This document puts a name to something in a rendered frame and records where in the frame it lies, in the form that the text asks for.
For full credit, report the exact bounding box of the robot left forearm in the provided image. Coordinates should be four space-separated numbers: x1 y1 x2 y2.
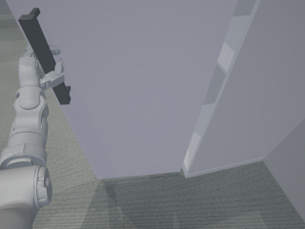
0 86 50 171

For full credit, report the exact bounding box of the fridge door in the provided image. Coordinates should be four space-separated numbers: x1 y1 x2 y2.
6 0 238 179

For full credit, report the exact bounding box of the left robot upper arm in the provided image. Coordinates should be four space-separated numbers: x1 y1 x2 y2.
0 165 52 229

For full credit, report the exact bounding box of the handle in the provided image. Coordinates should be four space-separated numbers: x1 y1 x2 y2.
18 8 71 105

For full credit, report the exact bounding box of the robot left hand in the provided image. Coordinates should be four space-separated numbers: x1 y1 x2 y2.
18 44 65 91

